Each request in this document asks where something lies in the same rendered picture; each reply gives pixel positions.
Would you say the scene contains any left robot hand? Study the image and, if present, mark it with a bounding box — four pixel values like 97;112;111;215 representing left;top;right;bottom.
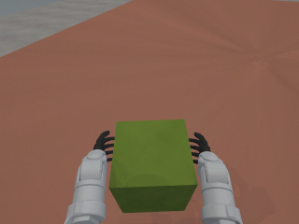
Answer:
93;131;115;162

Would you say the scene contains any robot right forearm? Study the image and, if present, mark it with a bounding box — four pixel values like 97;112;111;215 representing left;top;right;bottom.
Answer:
197;151;243;224

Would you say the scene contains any carton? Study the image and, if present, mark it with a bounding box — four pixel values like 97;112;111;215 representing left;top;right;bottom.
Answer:
108;119;198;214

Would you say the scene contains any robot left forearm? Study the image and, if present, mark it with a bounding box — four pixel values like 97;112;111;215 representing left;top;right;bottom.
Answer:
64;149;107;224

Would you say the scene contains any right robot hand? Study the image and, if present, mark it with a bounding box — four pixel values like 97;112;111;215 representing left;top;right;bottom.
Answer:
189;133;211;164

